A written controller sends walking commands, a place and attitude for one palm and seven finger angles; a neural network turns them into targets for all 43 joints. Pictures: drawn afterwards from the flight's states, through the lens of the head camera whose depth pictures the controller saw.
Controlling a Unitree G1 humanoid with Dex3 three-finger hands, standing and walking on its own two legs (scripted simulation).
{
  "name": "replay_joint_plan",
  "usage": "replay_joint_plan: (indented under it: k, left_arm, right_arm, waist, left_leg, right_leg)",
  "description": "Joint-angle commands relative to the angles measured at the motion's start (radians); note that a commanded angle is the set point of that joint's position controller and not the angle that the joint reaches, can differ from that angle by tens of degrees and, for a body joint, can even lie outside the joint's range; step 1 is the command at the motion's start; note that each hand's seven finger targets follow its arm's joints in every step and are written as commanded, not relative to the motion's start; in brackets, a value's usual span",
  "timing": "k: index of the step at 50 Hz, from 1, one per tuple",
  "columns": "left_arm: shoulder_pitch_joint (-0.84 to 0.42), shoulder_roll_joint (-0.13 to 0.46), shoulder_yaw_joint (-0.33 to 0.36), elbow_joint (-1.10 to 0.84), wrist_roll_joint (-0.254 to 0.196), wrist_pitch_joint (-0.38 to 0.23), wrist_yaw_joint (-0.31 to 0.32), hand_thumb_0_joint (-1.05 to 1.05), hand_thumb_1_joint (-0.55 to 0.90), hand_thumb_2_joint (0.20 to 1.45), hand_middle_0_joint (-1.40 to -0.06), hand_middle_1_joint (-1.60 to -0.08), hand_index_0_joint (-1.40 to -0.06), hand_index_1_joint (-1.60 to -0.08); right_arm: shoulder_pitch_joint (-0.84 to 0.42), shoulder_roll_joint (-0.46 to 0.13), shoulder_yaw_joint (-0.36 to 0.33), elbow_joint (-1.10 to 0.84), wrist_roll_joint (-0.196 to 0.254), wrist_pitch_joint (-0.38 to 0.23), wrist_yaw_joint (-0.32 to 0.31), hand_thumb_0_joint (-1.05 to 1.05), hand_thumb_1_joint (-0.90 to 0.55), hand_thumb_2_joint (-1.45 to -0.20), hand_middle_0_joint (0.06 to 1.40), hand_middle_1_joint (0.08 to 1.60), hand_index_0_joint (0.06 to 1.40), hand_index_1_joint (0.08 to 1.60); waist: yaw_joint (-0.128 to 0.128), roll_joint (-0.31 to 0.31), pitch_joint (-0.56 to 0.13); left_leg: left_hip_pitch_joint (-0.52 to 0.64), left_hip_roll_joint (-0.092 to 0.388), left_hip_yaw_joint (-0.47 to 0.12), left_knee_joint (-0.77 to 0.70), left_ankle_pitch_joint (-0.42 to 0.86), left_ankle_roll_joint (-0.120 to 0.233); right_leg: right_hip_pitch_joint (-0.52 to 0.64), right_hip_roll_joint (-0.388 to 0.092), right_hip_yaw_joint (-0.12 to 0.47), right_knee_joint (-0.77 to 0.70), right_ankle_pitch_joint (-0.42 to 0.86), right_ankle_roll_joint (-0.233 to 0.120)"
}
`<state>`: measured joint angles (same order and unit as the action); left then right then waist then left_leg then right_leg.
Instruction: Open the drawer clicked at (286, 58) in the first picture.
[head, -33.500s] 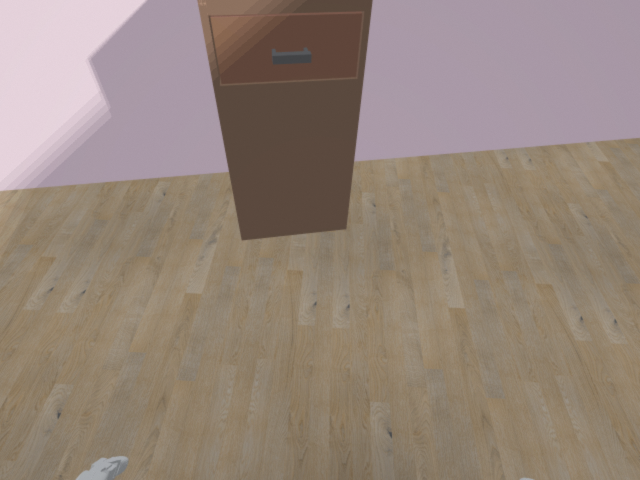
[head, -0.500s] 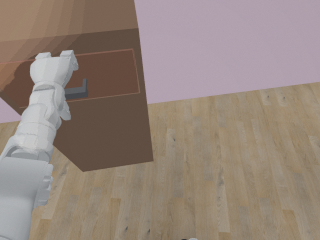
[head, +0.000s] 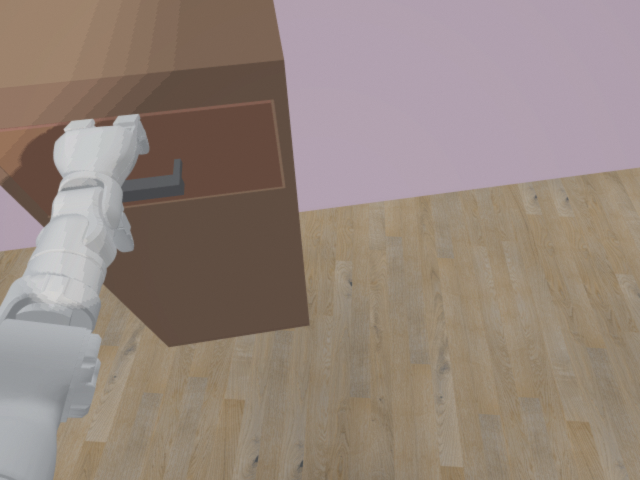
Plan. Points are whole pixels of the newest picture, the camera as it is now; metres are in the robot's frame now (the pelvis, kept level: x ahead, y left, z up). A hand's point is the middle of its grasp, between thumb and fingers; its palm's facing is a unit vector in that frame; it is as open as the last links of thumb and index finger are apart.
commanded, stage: re-aim the fingers above the handle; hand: left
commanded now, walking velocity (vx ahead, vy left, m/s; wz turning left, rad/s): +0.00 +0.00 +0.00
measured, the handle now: (147, 178) +0.54 +0.26 +0.02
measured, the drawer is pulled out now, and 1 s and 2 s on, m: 0.00 0.00 0.00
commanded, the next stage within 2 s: lower the fingers behind the handle in 1.26 s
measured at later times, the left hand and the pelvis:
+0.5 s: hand (125, 175) +0.49 +0.26 +0.09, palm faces -0.07 +0.02 -1.00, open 13.7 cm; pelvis +0.00 +0.00 +0.00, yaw -1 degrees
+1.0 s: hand (131, 168) +0.50 +0.25 +0.09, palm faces -0.05 +0.03 -1.00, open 13.8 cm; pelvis +0.00 +0.00 +0.00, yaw +0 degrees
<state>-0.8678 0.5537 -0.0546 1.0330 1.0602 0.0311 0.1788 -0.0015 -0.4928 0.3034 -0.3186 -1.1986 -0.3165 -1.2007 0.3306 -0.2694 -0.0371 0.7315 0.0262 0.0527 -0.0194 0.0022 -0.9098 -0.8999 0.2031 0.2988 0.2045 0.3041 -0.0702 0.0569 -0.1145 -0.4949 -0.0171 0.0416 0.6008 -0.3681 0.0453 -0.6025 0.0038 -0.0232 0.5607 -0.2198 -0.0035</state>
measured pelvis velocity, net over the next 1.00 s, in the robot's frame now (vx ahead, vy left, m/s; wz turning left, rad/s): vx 0.00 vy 0.00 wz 0.00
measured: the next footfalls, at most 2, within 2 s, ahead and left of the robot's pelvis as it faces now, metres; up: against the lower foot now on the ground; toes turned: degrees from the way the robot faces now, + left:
none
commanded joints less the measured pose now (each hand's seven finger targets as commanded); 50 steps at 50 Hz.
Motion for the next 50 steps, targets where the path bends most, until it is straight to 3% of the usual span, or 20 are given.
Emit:
replay_joint_plan:
  k: [1,3,5,7,9,10,12,16,17,20,24,28,31,33,35,38,39,43,45,50]
  left_arm:
    - [-0.511,0.111,-0.036,-0.261,-0.013,-0.069,-0.009,0.0,-0.5,0.3,-0.3,-1.2,-0.3,-1.2]
    - [-0.552,0.156,0.0,-0.267,-0.005,-0.094,0.004,0.0,-0.5,0.3,-0.3,-1.2,-0.3,-1.2]
    - [-0.576,0.238,0.073,-0.29,0.01,-0.113,0.039,0.0,-0.5,0.3,-0.3,-1.2,-0.3,-1.2]
    - [-0.593,0.26,0.104,-0.271,0.028,-0.109,0.087,0.0,-0.5,0.3,-0.3,-1.2,-0.3,-1.2]
    - [-0.565,0.313,0.156,-0.242,0.042,-0.081,0.128,0.0,-0.5,0.3,-0.3,-1.2,-0.3,-1.2]
    - [-0.587,0.37,0.191,-0.212,0.05,-0.057,0.142,0.0,-0.5,0.3,-0.3,-1.2,-0.3,-1.2]
    - [-0.583,0.389,0.175,-0.133,0.061,0.003,0.153,0.0,-0.5,0.3,-0.3,-1.2,-0.3,-1.2]
    - [-0.491,0.319,0.119,-0.063,0.045,0.057,0.086,0.0,-0.5,0.3,-0.3,-1.2,-0.3,-1.2]
    - [-0.479,0.342,0.14,-0.087,0.03,0.052,0.069,0.0,-0.5,0.3,-0.3,-1.2,-0.3,-1.2]
    - [-0.448,0.324,0.124,-0.047,0.029,0.052,0.032,0.0,-0.5,0.3,-0.3,-1.2,-0.3,-1.2]
    - [-0.448,0.301,0.09,-0.127,0.021,-0.018,-0.011,0.0,-0.5,0.3,-0.3,-1.2,-0.3,-1.2]
    - [-0.501,0.271,0.079,-0.274,0.022,-0.124,-0.007,0.0,-0.5,0.3,-0.3,-1.2,-0.3,-1.2]
    - [-0.538,0.284,0.106,-0.337,0.02,-0.164,0.033,0.0,-0.5,0.3,-0.3,-1.2,-0.3,-1.2]
    - [-0.551,0.265,0.105,-0.31,0.015,-0.152,0.069,0.0,-0.5,0.3,-0.3,-1.2,-0.3,-1.2]
    - [-0.561,0.311,0.139,-0.278,0.02,-0.12,0.102,0.0,-0.5,0.3,-0.3,-1.2,-0.3,-1.2]
    - [-0.588,0.248,0.079,-0.183,0.034,-0.048,0.128,0.0,-0.5,0.3,-0.3,-1.2,-0.3,-1.2]
    - [-0.569,0.266,0.092,-0.161,0.036,-0.025,0.127,0.0,-0.5,0.3,-0.3,-1.2,-0.3,-1.2]
    - [-0.554,0.22,0.037,-0.092,0.026,0.034,0.071,0.0,-0.5,0.3,-0.3,-1.2,-0.3,-1.2]
    - [-0.532,0.242,0.054,-0.085,0.018,0.028,0.031,0.0,-0.5,0.3,-0.3,-1.2,-0.3,-1.2]
    - [-0.457,0.184,0.024,-0.157,0.012,-0.036,-0.024,0.0,-0.5,0.3,-0.3,-1.2,-0.3,-1.2]
  right_arm:
    - [0.091,-0.149,-0.058,-0.071,-0.011,-0.028,-0.026,0.0,-0.9,-0.9,0.2,0.3,0.2,0.3]
    - [0.094,-0.149,-0.054,-0.064,-0.014,-0.029,-0.031,0.0,-0.9,-0.9,0.2,0.3,0.2,0.3]
    - [0.097,-0.151,-0.052,-0.064,-0.019,-0.03,-0.029,0.0,-0.9,-0.9,0.2,0.3,0.2,0.3]
    - [0.104,-0.139,-0.045,-0.062,-0.024,-0.034,-0.021,0.0,-0.9,-0.9,0.2,0.3,0.2,0.3]
    - [0.096,-0.14,-0.039,-0.063,-0.029,-0.032,-0.01,0.0,-0.9,-0.9,0.2,0.3,0.2,0.3]
    - [0.088,-0.151,-0.035,-0.056,-0.033,-0.026,-0.007,0.0,-0.9,-0.9,0.2,0.3,0.2,0.3]
    - [0.081,-0.152,-0.024,-0.058,-0.028,-0.019,-0.001,0.0,-0.9,-0.9,0.2,0.3,0.2,0.3]
    - [0.102,-0.159,-0.035,-0.076,-0.021,-0.008,0.003,0.0,-0.9,-0.9,0.2,0.3,0.2,0.3]
    - [0.102,-0.166,-0.036,-0.079,-0.017,-0.001,0.002,0.0,-0.9,-0.9,0.2,0.3,0.2,0.3]
    - [0.09,-0.17,-0.032,-0.083,-0.012,0.013,-0.008,0.0,-0.9,-0.9,0.2,0.3,0.2,0.3]
    - [0.095,-0.169,-0.038,-0.103,-0.004,-0.001,-0.026,0.0,-0.9,-0.9,0.2,0.3,0.2,0.3]
    - [0.117,-0.152,-0.052,-0.1,-0.014,-0.019,-0.034,0.0,-0.9,-0.9,0.2,0.3,0.2,0.3]
    - [0.133,-0.145,-0.062,-0.08,-0.022,-0.025,-0.029,0.0,-0.9,-0.9,0.2,0.3,0.2,0.3]
    - [0.138,-0.144,-0.061,-0.064,-0.024,-0.027,-0.02,0.0,-0.9,-0.9,0.2,0.3,0.2,0.3]
    - [0.134,-0.155,-0.061,-0.051,-0.024,-0.022,-0.011,0.0,-0.9,-0.9,0.2,0.3,0.2,0.3]
    - [0.128,-0.153,-0.053,-0.038,-0.022,-0.026,0.001,0.0,-0.9,-0.9,0.2,0.3,0.2,0.3]
    - [0.124,-0.155,-0.052,-0.039,-0.02,-0.026,0.005,0.0,-0.9,-0.9,0.2,0.3,0.2,0.3]
    - [0.116,-0.162,-0.047,-0.052,-0.015,-0.019,0.001,0.0,-0.9,-0.9,0.2,0.3,0.2,0.3]
    - [0.114,-0.168,-0.046,-0.063,-0.014,-0.012,-0.009,0.0,-0.9,-0.9,0.2,0.3,0.2,0.3]
    - [0.107,-0.157,-0.049,-0.086,-0.014,-0.008,-0.019,0.0,-0.9,-0.9,0.2,0.3,0.2,0.3]
  waist:
    - [-0.055,-0.008,-0.351]
    - [-0.056,0.005,-0.332]
    - [-0.032,0.043,-0.361]
    - [-0.023,0.081,-0.384]
    - [0.003,0.079,-0.418]
    - [0.003,0.071,-0.425]
    - [-0.004,0.038,-0.389]
    - [0.0,-0.005,-0.475]
    - [0.006,-0.033,-0.492]
    - [-0.006,-0.113,-0.408]
    - [-0.02,-0.084,-0.359]
    - [-0.026,0.019,-0.402]
    - [-0.026,0.086,-0.443]
    - [-0.031,0.104,-0.425]
    - [-0.026,0.091,-0.423]
    - [-0.048,0.077,-0.374]
    - [-0.032,0.081,-0.39]
    - [-0.046,0.009,-0.402]
    - [-0.043,-0.04,-0.427]
    - [-0.032,-0.033,-0.398]
  left_leg:
    - [0.184,0.007,-0.055,-0.032,0.461,-0.014]
    - [0.167,0.001,-0.059,-0.028,0.427,-0.017]
    - [0.163,0.0,-0.063,-0.026,0.46,-0.029]
    - [0.153,-0.001,-0.067,-0.013,0.503,-0.041]
    - [0.13,0.0,-0.061,-0.006,0.558,-0.052]
    - [0.106,0.0,-0.052,-0.001,0.553,-0.051]
    - [0.038,-0.004,-0.04,-0.009,0.476,-0.045]
    - [0.08,0.01,-0.029,-0.006,0.565,-0.037]
    - [0.081,0.01,-0.029,-0.005,0.568,-0.033]
    - [0.026,0.007,-0.02,-0.031,0.458,-0.018]
    - [0.034,0.004,-0.024,-0.038,0.383,-0.005]
    - [0.12,0.006,-0.039,-0.016,0.444,-0.009]
    - [0.185,0.011,-0.055,0.013,0.556,-0.026]
    - [0.186,0.01,-0.061,0.021,0.571,-0.038]
    - [0.159,0.007,-0.061,0.016,0.563,-0.05]
    - [0.116,0.007,-0.057,0.003,0.499,-0.046]
    - [0.114,0.007,-0.056,-0.003,0.487,-0.048]
    - [0.098,0.007,-0.041,-0.012,0.464,-0.029]
    - [0.088,0.006,-0.039,-0.018,0.455,-0.019]
    - [0.12,0.007,-0.04,-0.013,0.505,-0.012]
  right_leg:
    - [0.212,0.031,0.0,-0.02,0.244,-0.021]
    - [0.192,0.032,0.0,-0.014,0.219,-0.026]
    - [0.203,0.034,-0.001,0.001,0.225,-0.034]
    - [0.198,0.035,-0.008,0.028,0.237,-0.038]
    - [0.23,0.035,-0.009,0.05,0.273,-0.037]
    - [0.245,0.035,-0.005,0.056,0.287,-0.036]
    - [0.258,0.03,-0.002,0.057,0.276,-0.03]
    - [0.315,0.026,0.001,0.053,0.35,-0.02]
    - [0.331,0.028,0.005,0.048,0.366,-0.017]
    - [0.341,0.025,0.008,0.02,0.334,-0.013]
    - [0.302,0.026,0.014,0.001,0.282,-0.015]
    - [0.249,0.03,0.016,0.008,0.267,-0.023]
    - [0.208,0.036,0.008,0.024,0.276,-0.026]
    - [0.176,0.04,-0.001,0.031,0.264,-0.028]
    - [0.189,0.044,-0.006,0.036,0.267,-0.032]
    - [0.169,0.04,-0.014,0.034,0.242,-0.032]
    - [0.184,0.038,-0.012,0.032,0.233,-0.032]
    - [0.238,0.033,-0.004,0.018,0.272,-0.024]
    - [0.289,0.03,0.004,0.011,0.302,-0.021]
    - [0.27,0.033,0.004,0.005,0.32,-0.021]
